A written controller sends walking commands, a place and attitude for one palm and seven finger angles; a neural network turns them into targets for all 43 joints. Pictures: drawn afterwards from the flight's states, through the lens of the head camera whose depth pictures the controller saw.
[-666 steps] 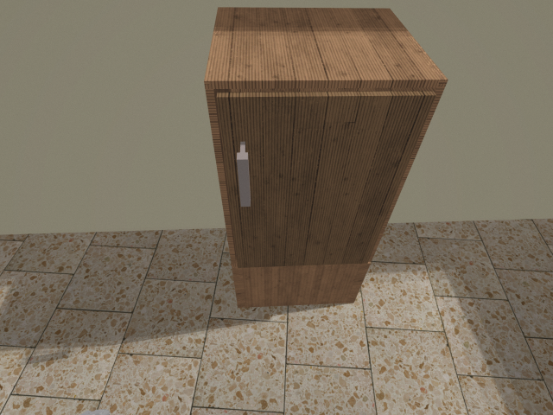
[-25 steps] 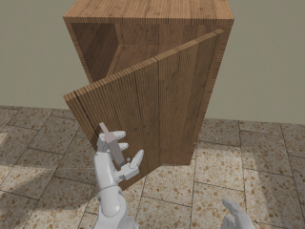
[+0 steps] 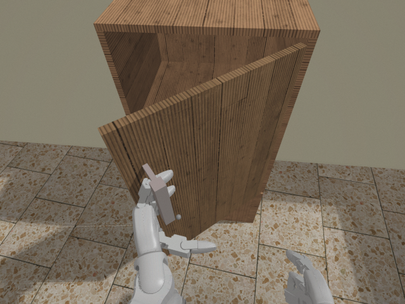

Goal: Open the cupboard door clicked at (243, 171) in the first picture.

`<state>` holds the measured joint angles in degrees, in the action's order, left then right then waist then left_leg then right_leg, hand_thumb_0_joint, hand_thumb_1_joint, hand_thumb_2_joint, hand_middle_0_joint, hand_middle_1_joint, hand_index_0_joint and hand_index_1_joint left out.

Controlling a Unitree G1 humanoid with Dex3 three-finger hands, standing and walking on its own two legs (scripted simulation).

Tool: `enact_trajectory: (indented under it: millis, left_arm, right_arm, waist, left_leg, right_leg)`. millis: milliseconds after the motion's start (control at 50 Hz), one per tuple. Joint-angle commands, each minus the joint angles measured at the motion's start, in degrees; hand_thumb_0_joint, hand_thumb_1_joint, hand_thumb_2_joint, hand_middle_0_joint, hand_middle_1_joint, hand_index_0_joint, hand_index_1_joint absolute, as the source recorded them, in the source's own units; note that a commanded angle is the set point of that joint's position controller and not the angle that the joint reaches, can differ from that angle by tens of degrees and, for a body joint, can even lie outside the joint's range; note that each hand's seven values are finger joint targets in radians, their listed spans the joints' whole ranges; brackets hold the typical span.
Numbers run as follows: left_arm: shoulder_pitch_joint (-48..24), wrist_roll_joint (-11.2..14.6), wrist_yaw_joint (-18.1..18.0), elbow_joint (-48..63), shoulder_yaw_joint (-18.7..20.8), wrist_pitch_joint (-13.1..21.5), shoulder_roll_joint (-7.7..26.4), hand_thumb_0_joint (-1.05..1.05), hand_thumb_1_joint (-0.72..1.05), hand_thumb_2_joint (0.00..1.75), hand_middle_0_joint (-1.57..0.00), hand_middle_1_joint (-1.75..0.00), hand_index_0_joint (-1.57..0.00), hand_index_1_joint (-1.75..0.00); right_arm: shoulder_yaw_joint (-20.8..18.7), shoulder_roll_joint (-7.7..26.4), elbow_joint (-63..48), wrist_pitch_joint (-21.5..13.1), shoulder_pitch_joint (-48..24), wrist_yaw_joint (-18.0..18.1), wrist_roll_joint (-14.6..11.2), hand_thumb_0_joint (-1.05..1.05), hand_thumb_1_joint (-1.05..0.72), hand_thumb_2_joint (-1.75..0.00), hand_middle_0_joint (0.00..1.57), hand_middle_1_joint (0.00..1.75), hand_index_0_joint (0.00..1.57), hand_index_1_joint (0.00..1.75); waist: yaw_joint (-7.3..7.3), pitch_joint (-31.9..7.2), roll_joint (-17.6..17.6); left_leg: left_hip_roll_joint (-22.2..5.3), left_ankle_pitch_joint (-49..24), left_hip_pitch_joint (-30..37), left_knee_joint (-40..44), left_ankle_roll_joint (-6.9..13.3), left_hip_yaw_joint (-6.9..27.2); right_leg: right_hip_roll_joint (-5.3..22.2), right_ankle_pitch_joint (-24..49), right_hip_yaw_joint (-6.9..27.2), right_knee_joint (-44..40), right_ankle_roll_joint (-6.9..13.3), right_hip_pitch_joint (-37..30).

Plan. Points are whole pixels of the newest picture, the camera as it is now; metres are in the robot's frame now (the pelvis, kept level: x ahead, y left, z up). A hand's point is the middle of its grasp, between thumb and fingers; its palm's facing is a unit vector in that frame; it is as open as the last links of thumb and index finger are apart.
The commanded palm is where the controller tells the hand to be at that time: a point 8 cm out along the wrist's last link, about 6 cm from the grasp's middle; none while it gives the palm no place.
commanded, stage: slide the hand sideways off the handle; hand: left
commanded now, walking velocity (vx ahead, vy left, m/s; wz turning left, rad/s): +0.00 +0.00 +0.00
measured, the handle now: (158, 195) +0.31 +0.10 +0.06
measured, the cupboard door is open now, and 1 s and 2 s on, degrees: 40 43 43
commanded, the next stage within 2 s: draw the hand back to the body in 1.28 s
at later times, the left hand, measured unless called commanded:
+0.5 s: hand (177, 239) +0.23 +0.06 +0.05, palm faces -0.16 -0.99 +0.02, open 15.9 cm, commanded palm +0.21 +0.13 +0.05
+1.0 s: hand (143, 264) +0.19 +0.11 +0.04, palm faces -0.09 -1.00 +0.00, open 16.0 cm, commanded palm +0.17 +0.18 +0.05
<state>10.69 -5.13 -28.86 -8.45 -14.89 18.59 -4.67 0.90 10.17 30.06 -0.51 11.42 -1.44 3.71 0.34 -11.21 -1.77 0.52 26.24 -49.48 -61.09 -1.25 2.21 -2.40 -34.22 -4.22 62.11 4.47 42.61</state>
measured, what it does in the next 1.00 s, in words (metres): stands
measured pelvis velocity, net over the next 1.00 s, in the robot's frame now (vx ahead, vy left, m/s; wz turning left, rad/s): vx -0.01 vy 0.02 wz -0.03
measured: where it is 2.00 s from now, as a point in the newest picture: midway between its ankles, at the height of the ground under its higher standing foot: outside the picture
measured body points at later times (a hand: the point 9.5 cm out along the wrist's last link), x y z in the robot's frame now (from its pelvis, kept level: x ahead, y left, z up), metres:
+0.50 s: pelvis -0.01 +0.03 -0.01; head +0.04 +0.02 +0.44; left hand +0.24 +0.11 +0.05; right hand +0.15 -0.20 -0.10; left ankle +0.03 +0.13 -0.66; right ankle -0.04 -0.07 -0.66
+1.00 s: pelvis -0.01 +0.02 -0.02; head +0.04 +0.01 +0.43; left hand +0.19 +0.17 +0.05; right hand +0.17 -0.21 -0.09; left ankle +0.03 +0.13 -0.66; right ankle -0.04 -0.07 -0.66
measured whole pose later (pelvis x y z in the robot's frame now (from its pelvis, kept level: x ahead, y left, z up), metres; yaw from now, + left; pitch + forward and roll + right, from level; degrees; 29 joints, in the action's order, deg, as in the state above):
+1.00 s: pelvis -0.01 +0.02 -0.02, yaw -2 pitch +15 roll -1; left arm 29.7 4.7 0.5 9.1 -9.5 23.7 7.4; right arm 0.7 11.8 21.9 0.9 13.8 -0.8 0.3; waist 0.4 -10.0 -2.2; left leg -0.1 28.4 -53.6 -67.3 0.3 1.1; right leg -2.8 -35.4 -3.2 67.1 3.0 46.5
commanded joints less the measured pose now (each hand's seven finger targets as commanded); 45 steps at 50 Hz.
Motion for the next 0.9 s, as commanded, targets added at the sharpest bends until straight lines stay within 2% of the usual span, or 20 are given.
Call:
enact_trajectory:
  millis: [0,60,80,100,120,140,180,220,260,300,340,420,460,520,620,680,700,780,820,880]
  left_arm:
    - [-7.54,-0.87,-2.3,12.26,-1.12,1.88,-7.25,0.0,-0.5,0.3,-0.15,-0.3,-0.15,-0.3]
    - [-8.48,-1.22,-2.66,12.39,-1.81,1.33,-7.68,0.0,-0.5,0.3,-0.15,-0.3,-0.15,-0.3]
    - [-9.49,-6.37,8.85,13.59,-12.6,4.25,0.09,0.0,-0.5,0.3,-0.15,-0.3,-0.15,-0.3]
    - [-10.42,-4.12,15.34,16.54,-8.22,6.85,3.62,0.0,-0.5,0.3,-0.15,-0.3,-0.15,-0.3]
    - [-10.76,-2.65,20.27,18.22,-8.45,8.3,5.09,0.0,-0.5,0.3,-0.15,-0.3,-0.15,-0.3]
    - [-10.23,-0.65,24.68,18.44,-8.37,9.12,5.41,0.0,-0.5,0.3,-0.15,-0.3,-0.15,-0.3]
    - [-9.27,4.5,28.82,19.89,-7.34,8.73,3.92,0.0,-0.5,0.3,-0.15,-0.3,-0.15,-0.3]
    - [-7.0,8.3,28.44,18.77,-5.33,6.96,2.24,0.0,-0.5,0.3,-0.15,-0.3,-0.15,-0.3]
    - [-5.2,9.07,25.69,18.86,-3.18,5.83,2.5,0.0,-0.5,0.3,-0.15,-0.3,-0.15,-0.3]
    - [-2.18,7.69,22.83,20.31,-2.12,5.54,3.28,0.0,-0.5,0.3,-0.15,-0.3,-0.15,-0.3]
    - [-0.23,6.17,21.15,20.23,-1.4,5.35,4.34,0.0,-0.5,0.3,-0.15,-0.3,-0.15,-0.3]
    - [1.24,4.66,20.07,20.98,0.65,5.74,6.66,0.0,-0.5,0.3,-0.15,-0.3,-0.15,-0.3]
    - [4.26,4.71,20.05,20.7,2.94,5.62,8.32,0.0,-0.5,0.3,-0.15,-0.3,-0.15,-0.3]
    - [7.48,5.39,20.56,23.59,2.73,5.97,8.02,0.0,-0.5,0.3,-0.15,-0.3,-0.15,-0.3]
    - [8.86,6.33,21.65,25.82,2.95,7.09,8.76,0.0,-0.5,0.3,-0.15,-0.3,-0.15,-0.3]
    - [11.15,7.39,22.82,27.79,4.68,8.23,10.28,0.0,-0.5,0.3,-0.15,-0.3,-0.15,-0.3]
    - [12.86,7.92,23.43,26.92,5.41,8.31,10.73,0.0,-0.5,0.3,-0.15,-0.3,-0.15,-0.3]
    - [13.65,8.8,25.58,29.21,5.02,9.05,11.11,0.0,-0.5,0.3,-0.15,-0.3,-0.15,-0.3]
    - [15.73,9.35,26.28,28.99,7.03,9.14,12.72,0.0,-0.5,0.3,-0.15,-0.3,-0.15,-0.3]
    - [17.1,10.18,27.79,30.23,7.33,9.1,12.94,0.0,-0.5,0.3,-0.15,-0.3,-0.15,-0.3]
  right_arm:
    - [-1.61,5.08,-9.09,-2.54,-3.59,0.41,-0.22,0.0,-0.9,-0.9,0.2,0.3,0.2,0.3]
    - [-1.61,5.14,-9.3,-2.59,-4.05,0.3,-0.31,0.0,-0.9,-0.9,0.2,0.3,0.2,0.3]
    - [-1.73,8.13,-8.37,-2.21,-1.13,-0.49,-1.17,0.0,-0.9,-0.9,0.2,0.3,0.2,0.3]
    - [-2.39,7.24,-9.44,-1.9,-0.96,-0.33,-1.26,0.0,-0.9,-0.9,0.2,0.3,0.2,0.3]
    - [-2.3,7.41,-10.24,-1.83,-1.32,-0.15,-1.57,0.0,-0.9,-0.9,0.2,0.3,0.2,0.3]
    - [-2.27,7.37,-10.84,-1.89,-1.03,0.08,-2.04,0.0,-0.9,-0.9,0.2,0.3,0.2,0.3]
    - [-2.22,6.96,-12.74,-2.13,-0.91,0.3,-3.02,0.0,-0.9,-0.9,0.2,0.3,0.2,0.3]
    - [-2.07,7.12,-13.84,-2.19,-0.99,0.65,-3.63,0.0,-0.9,-0.9,0.2,0.3,0.2,0.3]
    - [-2.05,7.36,-14.5,-2.13,-1.33,0.73,-3.6,0.0,-0.9,-0.9,0.2,0.3,0.2,0.3]
    - [-2.33,7.42,-15.3,-1.87,-1.33,0.44,-3.24,0.0,-0.9,-0.9,0.2,0.3,0.2,0.3]
    - [-2.23,7.43,-15.64,-1.44,-0.88,0.11,-3.07,0.0,-0.9,-0.9,0.2,0.3,0.2,0.3]
    - [-2.02,7.39,-16.17,-0.66,-1.03,-0.03,-2.86,0.0,-0.9,-0.9,0.2,0.3,0.2,0.3]
    - [-2.09,7.44,-16.41,-0.24,-0.69,0.04,-2.86,0.0,-0.9,-0.9,0.2,0.3,0.2,0.3]
    - [-1.92,7.19,-17.13,0.16,-0.67,-0.14,-2.99,0.0,-0.9,-0.9,0.2,0.3,0.2,0.3]
    - [-1.89,7.22,-17.11,-0.08,-0.59,0.12,-2.96,0.0,-0.9,-0.9,0.2,0.3,0.2,0.3]
    - [-2.09,7.32,-17.2,-0.45,-0.41,0.3,-3.03,0.0,-0.9,-0.9,0.2,0.3,0.2,0.3]
    - [-2.13,7.38,-17.04,-0.55,-0.31,0.43,-3.05,0.0,-0.9,-0.9,0.2,0.3,0.2,0.3]
    - [-2.19,7.54,-17.53,-0.92,-0.45,0.61,-3.23,0.0,-0.9,-0.9,0.2,0.3,0.2,0.3]
    - [-2.44,7.62,-17.39,-1.08,-0.14,0.84,-3.3,0.0,-0.9,-0.9,0.2,0.3,0.2,0.3]
    - [-2.52,7.57,-17.7,-1.3,-0.16,1.09,-3.43,0.0,-0.9,-0.9,0.2,0.3,0.2,0.3]
  waist:
    - [0.98,-11.05,4.98]
    - [1.13,-10.15,4.51]
    - [7.03,-5.99,6.18]
    - [4.57,-9.55,4.21]
    - [4.42,-11.2,1.98]
    - [4.74,-11.14,1.9]
    - [4.06,-12.44,0.62]
    - [3.46,-9.93,3.68]
    - [2.45,-9.47,4.58]
    - [1.57,-11.07,4.74]
    - [1.56,-9.83,6.06]
    - [0.78,-8.85,4.17]
    - [-0.06,-9.43,4.85]
    - [-0.2,-9.42,2.49]
    - [1.11,-7.77,2.32]
    - [0.71,-9.36,1.65]
    - [0.81,-8.84,3.07]
    - [1.0,-8.57,1.28]
    - [0.81,-8.52,2.3]
    - [0.82,-9.19,2.1]
  left_leg:
    - [0.45,-12.64,12.65,4.12,2.31,-0.12]
    - [0.19,-12.27,12.82,4.34,2.34,0.18]
    - [0.38,-12.5,12.04,2.58,3.49,0.19]
    - [0.44,-12.92,11.59,1.95,3.62,0.03]
    - [0.56,-12.63,12.29,1.77,3.68,0.09]
    - [0.51,-12.38,12.65,1.56,3.7,0.11]
    - [0.3,-11.91,14.4,2.04,3.63,0.36]
    - [0.07,-9.06,13.39,3.26,3.36,0.6]
    - [-0.08,-8.76,13.08,4.04,3.22,1.07]
    - [-0.17,-9.56,13.22,3.97,3.1,0.81]
    - [-0.17,-8.77,12.11,4.07,3.04,0.65]
    - [-0.02,-7.24,10.54,4.03,2.91,0.14]
    - [-0.18,-8.13,10.5,4.31,2.84,0.23]
    - [-0.19,-9.23,11.46,4.67,2.58,-0.04]
    - [-0.24,-8.64,10.74,3.77,2.68,0.17]
    - [-0.32,-10.0,11.2,3.27,2.64,0.36]
    - [-0.3,-9.7,10.59,3.05,2.66,0.25]
    - [-0.16,-9.66,9.95,2.41,2.74,0.33]
    - [-0.16,-9.47,9.42,1.97,2.75,0.23]
    - [-0.01,-10.35,8.86,1.35,2.87,0.04]
  right_leg:
    - [2.31,25.79,3.22,-11.3,-3.55,-2.54]
    - [1.73,22.73,2.58,-11.19,-3.0,-1.45]
    - [2.64,26.86,5.1,-10.35,-3.8,2.39]
    - [2.96,28.15,5.19,-9.26,-3.31,0.28]
    - [3.06,28.33,5.74,-8.82,-3.1,-0.38]
    - [3.03,27.56,5.66,-8.69,-3.02,-0.07]
    - [2.45,24.5,4.99,-8.74,-2.61,0.26]
    - [1.85,19.58,3.78,-9.89,-2.77,0.89]
    - [1.37,17.47,2.72,-9.29,-2.55,1.29]
    - [1.37,17.83,2.52,-8.41,-2.6,1.34]
    - [1.29,17.14,2.55,-8.48,-2.64,1.3]
    - [1.25,15.14,3.12,-8.33,-2.4,1.61]
    - [0.88,15.95,3.01,-8.08,-2.19,0.49]
    - [0.76,17.41,2.88,-7.69,-2.15,0.31]
    - [0.62,17.54,3.0,-7.72,-2.47,1.81]
    - [0.42,18.69,2.81,-6.81,-2.4,1.55]
    - [0.36,18.92,2.95,-7.03,-2.56,1.42]
    - [0.4,18.93,3.09,-6.39,-2.58,1.98]
    - [0.31,19.15,3.3,-6.51,-2.73,1.99]
    - [0.44,20.96,3.66,-6.26,-2.92,1.15]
